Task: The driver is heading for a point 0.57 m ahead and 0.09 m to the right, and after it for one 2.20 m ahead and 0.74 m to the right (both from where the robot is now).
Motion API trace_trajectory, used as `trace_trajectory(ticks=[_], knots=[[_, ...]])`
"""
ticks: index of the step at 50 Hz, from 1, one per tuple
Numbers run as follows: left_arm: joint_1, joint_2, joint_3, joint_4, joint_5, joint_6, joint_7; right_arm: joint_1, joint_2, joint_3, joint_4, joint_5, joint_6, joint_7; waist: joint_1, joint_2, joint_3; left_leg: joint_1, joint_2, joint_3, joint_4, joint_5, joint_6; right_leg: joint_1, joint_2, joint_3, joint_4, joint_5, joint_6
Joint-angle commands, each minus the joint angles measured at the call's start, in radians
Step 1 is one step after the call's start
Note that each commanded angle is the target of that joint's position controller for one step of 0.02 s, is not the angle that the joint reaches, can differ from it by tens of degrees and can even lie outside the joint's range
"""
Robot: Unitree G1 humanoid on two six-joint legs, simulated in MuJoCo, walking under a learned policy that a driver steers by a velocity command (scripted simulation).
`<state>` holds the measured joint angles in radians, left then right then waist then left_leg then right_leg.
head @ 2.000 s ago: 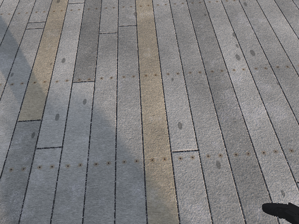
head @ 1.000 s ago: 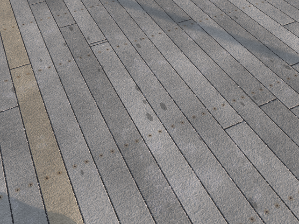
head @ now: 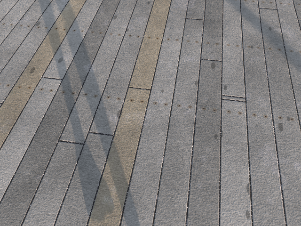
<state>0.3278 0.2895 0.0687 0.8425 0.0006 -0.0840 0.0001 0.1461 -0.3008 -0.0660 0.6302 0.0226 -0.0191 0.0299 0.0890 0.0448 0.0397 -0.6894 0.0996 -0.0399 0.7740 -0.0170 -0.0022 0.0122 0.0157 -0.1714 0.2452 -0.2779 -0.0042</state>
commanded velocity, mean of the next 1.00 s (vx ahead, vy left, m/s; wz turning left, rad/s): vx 0.40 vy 0.00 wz -0.20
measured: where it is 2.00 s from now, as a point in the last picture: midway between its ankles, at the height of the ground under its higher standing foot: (175, 201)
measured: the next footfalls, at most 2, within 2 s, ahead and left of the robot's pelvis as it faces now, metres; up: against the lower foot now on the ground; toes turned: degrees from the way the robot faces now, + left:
left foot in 0.14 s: +0.25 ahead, +0.14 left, +0.00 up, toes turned +7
right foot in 0.68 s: +0.56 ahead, -0.10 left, +0.00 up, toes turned -8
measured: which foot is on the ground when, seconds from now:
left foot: up 0.00-0.12, down 0.14-0.68, up 0.70-1.00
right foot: down 0.00-0.16, up 0.18-0.66, down 0.68-1.00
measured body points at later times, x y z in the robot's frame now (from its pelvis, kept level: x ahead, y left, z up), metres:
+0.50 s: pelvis +0.28 +0.05 +0.00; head +0.31 +0.05 +0.45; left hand +0.43 +0.31 -0.11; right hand +0.35 -0.23 -0.11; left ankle +0.21 +0.13 -0.74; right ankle +0.47 -0.12 -0.68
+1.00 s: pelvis +0.51 -0.01 +0.00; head +0.56 -0.04 +0.45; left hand +0.71 +0.24 -0.10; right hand +0.62 -0.32 -0.10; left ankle +0.66 +0.13 -0.69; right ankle +0.52 -0.09 -0.74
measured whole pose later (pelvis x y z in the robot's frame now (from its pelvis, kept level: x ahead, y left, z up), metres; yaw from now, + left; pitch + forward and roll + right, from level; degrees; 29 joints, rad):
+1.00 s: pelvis +0.51 -0.01 +0.00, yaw -18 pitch +3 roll +1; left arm 0.20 0.31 0.07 0.70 -0.02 0.01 0.02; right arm 0.08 -0.30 -0.05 0.69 -0.01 -0.03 -0.03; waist 0.04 0.02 0.06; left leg -0.62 0.02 -0.12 0.82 -0.24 -0.10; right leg -0.31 0.12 0.13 0.44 -0.17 -0.07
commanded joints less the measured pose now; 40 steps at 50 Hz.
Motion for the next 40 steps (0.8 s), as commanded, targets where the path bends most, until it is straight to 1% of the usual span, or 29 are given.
trace_trajectory(ticks=[1,2,4,5,6,7,8,9,10,11,12,13,15,17,18,19,22,24,29,31,32,33,34,35,36,37,38,39,40], knots=[[-0.025,0.179,0.040,-0.048,-0.014,-0.003,0.005,-0.125,-0.024,0.002,-0.108,0.003,-0.018,0.021,0.003,-0.092,0.040,0.014,-0.016,0.051,-0.106,0.034,0.025,0.007,-0.273,0.063,-0.071,0.413,-0.137],[-0.008,0.185,0.041,-0.037,-0.019,0.003,0.004,-0.142,-0.022,0.002,-0.120,0.003,-0.018,0.025,0.003,-0.094,0.043,0.026,-0.027,0.059,-0.128,-0.004,0.040,0.030,-0.285,0.059,-0.054,0.459,-0.135],[-0.001,0.207,0.046,-0.024,-0.030,0.015,0.004,-0.123,-0.045,-0.010,-0.130,-0.003,-0.017,0.028,-0.035,-0.118,0.017,0.111,-0.079,0.096,-0.160,-0.110,0.080,0.073,-0.298,0.036,0.030,0.733,-0.124],[-0.002,0.225,0.050,-0.020,-0.035,0.020,0.007,-0.072,-0.068,-0.022,-0.122,-0.009,-0.015,0.026,-0.075,-0.138,-0.023,0.201,-0.114,0.117,-0.171,-0.156,0.104,0.084,-0.299,0.025,0.117,0.894,-0.116],[-0.014,0.229,0.047,-0.017,-0.036,0.026,0.010,0.053,-0.106,-0.045,-0.089,-0.010,-0.011,0.020,-0.156,-0.128,-0.093,0.375,-0.151,0.132,-0.225,-0.127,0.135,0.057,-0.278,-0.004,0.271,0.978,-0.096],[-0.013,0.205,0.035,-0.018,-0.028,0.024,0.014,0.211,-0.156,-0.072,-0.043,-0.008,-0.006,0.004,-0.236,-0.101,-0.172,0.646,-0.148,0.093,-0.254,-0.056,0.167,-0.094,-0.246,-0.027,0.477,0.877,-0.065],[0.063,0.094,-0.006,-0.064,0.012,0.008,0.003,0.307,-0.274,-0.094,-0.022,-0.015,-0.003,-0.014,-0.202,0.130,-0.307,1.073,0.129,-0.338,-0.225,-0.047,0.303,-0.521,-0.132,-0.025,0.870,0.217,-0.007],[0.083,0.084,-0.022,-0.053,0.000,-0.020,-0.011,0.317,-0.251,-0.080,-0.034,-0.005,-0.013,-0.010,-0.192,0.160,-0.484,1.163,0.293,-0.760,-0.401,-0.181,0.428,-0.687,-0.006,0.171,1.094,-0.328,0.011],[-0.035,0.175,0.007,-0.071,-0.050,-0.031,-0.020,0.281,-0.178,-0.055,-0.029,-0.015,-0.022,-0.004,-0.227,0.057,-0.370,1.074,0.261,-0.611,-0.436,-0.206,0.360,-0.773,-0.065,0.246,1.144,-0.273,-0.004],[-0.100,0.163,0.002,-0.095,-0.062,-0.036,-0.021,0.219,-0.151,-0.045,-0.023,-0.015,-0.029,-0.003,-0.203,0.042,-0.230,0.914,0.222,-0.451,-0.448,-0.147,0.313,-0.790,-0.107,0.230,1.091,-0.194,-0.018],[-0.115,0.148,0.001,-0.087,-0.044,-0.032,-0.014,0.157,-0.115,-0.033,-0.015,-0.014,-0.035,-0.004,-0.161,-0.010,-0.148,0.768,0.180,-0.337,-0.471,-0.070,0.277,-0.753,-0.148,0.225,1.009,-0.123,-0.016],[-0.094,0.143,0.005,-0.075,-0.030,-0.020,-0.011,0.115,-0.086,-0.023,-0.016,-0.025,-0.043,-0.004,-0.124,0.006,-0.100,0.652,0.153,-0.259,-0.512,-0.011,0.263,-0.688,-0.172,0.231,0.961,-0.066,-0.009],[-0.021,0.109,0.001,-0.045,-0.029,0.009,-0.012,0.080,-0.080,-0.024,-0.003,-0.033,-0.062,-0.004,-0.077,0.032,-0.088,0.536,0.142,-0.179,-0.580,0.032,0.270,-0.593,-0.183,0.239,0.927,-0.017,0.014],[-0.033,0.089,0.002,-0.038,-0.030,0.034,-0.002,0.071,-0.076,-0.024,0.020,-0.039,-0.080,-0.007,-0.067,-0.001,-0.050,0.508,0.117,-0.082,-0.627,0.031,0.246,-0.628,-0.172,0.253,0.890,0.059,0.025],[-0.055,0.075,-0.003,-0.051,-0.029,0.037,0.000,0.082,-0.095,-0.030,0.033,-0.043,-0.086,-0.011,-0.073,0.030,-0.028,0.494,0.137,-0.053,-0.640,0.074,0.254,-0.654,-0.172,0.269,0.839,0.100,0.038],[-0.080,0.073,-0.003,-0.059,-0.024,0.036,-0.001,0.087,-0.093,-0.030,0.045,-0.042,-0.089,-0.015,-0.081,0.019,-0.008,0.506,0.130,-0.013,-0.647,0.094,0.244,-0.679,-0.170,0.280,0.780,0.157,0.046],[-0.160,0.060,-0.007,-0.077,-0.021,0.022,-0.016,0.092,-0.098,-0.030,0.066,-0.040,-0.089,-0.025,-0.109,0.001,0.009,0.534,0.091,0.096,-0.657,0.082,0.193,-0.663,-0.139,0.245,0.573,0.354,0.035],[-0.223,0.037,-0.017,-0.099,-0.020,0.019,-0.028,0.121,-0.116,-0.035,0.086,-0.035,-0.087,-0.030,-0.139,-0.008,0.026,0.565,0.110,0.124,-0.671,0.073,0.185,-0.648,-0.128,0.210,0.475,0.412,0.023],[-0.302,0.051,-0.015,-0.163,-0.018,0.022,-0.057,0.164,-0.140,-0.049,0.138,-0.010,-0.053,-0.039,-0.156,-0.004,0.054,0.773,0.177,0.163,-0.586,0.196,0.154,-0.716,-0.102,0.171,0.368,0.275,-0.036],[-0.266,0.076,-0.001,-0.178,-0.016,0.027,-0.065,0.146,-0.168,-0.058,0.136,-0.007,-0.036,-0.049,-0.119,0.028,0.006,0.815,0.180,0.192,-0.461,0.519,0.128,-0.632,-0.047,0.109,0.367,0.160,-0.074],[-0.185,0.105,0.016,-0.166,-0.012,0.030,-0.065,0.126,-0.178,-0.059,0.131,-0.009,-0.024,-0.058,-0.070,0.044,-0.042,0.810,0.163,0.207,-0.321,0.704,0.107,-0.527,-0.003,0.077,0.367,0.118,-0.096],[-0.032,0.155,0.045,-0.130,-0.009,0.029,-0.057,0.107,-0.169,-0.053,0.121,-0.008,-0.013,-0.066,0.013,0.021,-0.124,0.743,0.113,0.238,-0.101,0.749,0.067,-0.321,0.051,0.064,0.303,0.193,-0.126],[0.087,0.245,0.074,-0.116,-0.007,0.033,-0.037,0.136,-0.138,-0.038,0.099,-0.024,-0.021,-0.073,0.052,-0.101,-0.233,0.512,0.053,0.238,0.210,0.425,0.005,-0.018,-0.071,0.271,0.289,0.445,-0.188],[0.027,0.325,0.082,-0.154,-0.004,0.032,-0.028,0.237,-0.012,0.006,0.054,-0.050,-0.048,-0.056,-0.062,-0.367,-0.374,0.079,-0.201,0.148,0.641,-0.559,-0.087,0.330,-0.369,0.849,0.210,0.591,-0.442],[0.050,0.255,0.063,-0.176,-0.004,0.031,-0.032,0.197,-0.113,-0.010,0.074,-0.026,-0.080,-0.037,0.014,-0.192,-0.515,0.034,-0.161,-0.088,0.726,-0.616,-0.062,0.378,-0.378,0.895,0.170,0.644,-0.446],[0.004,0.204,0.050,-0.185,-0.003,0.030,-0.030,0.105,-0.132,-0.012,0.042,0.007,-0.089,-0.031,0.016,-0.143,-0.403,-0.009,-0.107,-0.091,0.695,-0.565,-0.038,0.296,-0.338,0.719,0.188,0.692,-0.392],[-0.043,0.177,0.045,-0.183,-0.017,0.028,-0.029,0.067,-0.116,-0.009,0.035,-0.003,-0.091,-0.039,-0.018,-0.047,-0.255,-0.030,-0.066,-0.065,0.589,-0.501,-0.032,0.138,-0.280,0.600,0.178,0.714,-0.339],[-0.087,0.132,0.031,-0.183,-0.026,0.034,-0.023,-0.003,-0.121,-0.015,0.035,-0.036,-0.078,-0.056,-0.030,0.013,-0.175,0.011,-0.036,-0.034,0.491,-0.447,-0.023,0.014,-0.223,0.519,0.135,0.680,-0.273],[-0.105,0.149,0.033,-0.198,-0.005,0.037,-0.014,0.045,-0.121,-0.017,0.026,-0.029,-0.063,-0.057,-0.080,-0.076,-0.156,0.078,-0.036,-0.050,0.494,-0.432,-0.036,-0.097,-0.241,0.525,0.122,0.779,-0.318]])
